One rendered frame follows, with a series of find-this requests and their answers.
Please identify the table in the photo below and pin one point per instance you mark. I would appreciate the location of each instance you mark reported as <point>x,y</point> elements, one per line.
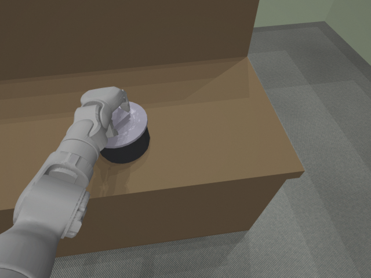
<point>217,154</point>

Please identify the knob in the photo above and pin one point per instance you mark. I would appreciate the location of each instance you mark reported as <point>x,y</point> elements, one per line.
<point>119,117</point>

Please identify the lid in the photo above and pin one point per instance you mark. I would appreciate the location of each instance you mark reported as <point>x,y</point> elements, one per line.
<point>132,129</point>

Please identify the pot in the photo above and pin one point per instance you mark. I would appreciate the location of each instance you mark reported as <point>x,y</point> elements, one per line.
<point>128,153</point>

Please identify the robot left upper arm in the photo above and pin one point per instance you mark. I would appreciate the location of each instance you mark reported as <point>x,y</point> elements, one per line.
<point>54,209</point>

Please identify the robot left forearm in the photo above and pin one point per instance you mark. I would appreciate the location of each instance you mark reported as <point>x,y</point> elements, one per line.
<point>74,159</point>

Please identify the left robot hand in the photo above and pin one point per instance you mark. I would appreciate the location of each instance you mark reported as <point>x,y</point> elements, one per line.
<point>114,97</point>

